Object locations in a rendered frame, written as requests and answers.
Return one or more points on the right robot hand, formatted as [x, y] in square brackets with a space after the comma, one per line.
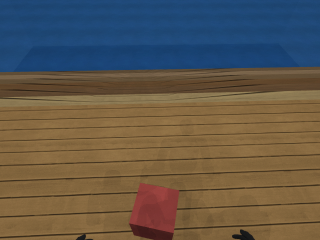
[244, 235]

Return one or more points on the carton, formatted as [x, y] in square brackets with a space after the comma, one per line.
[154, 212]

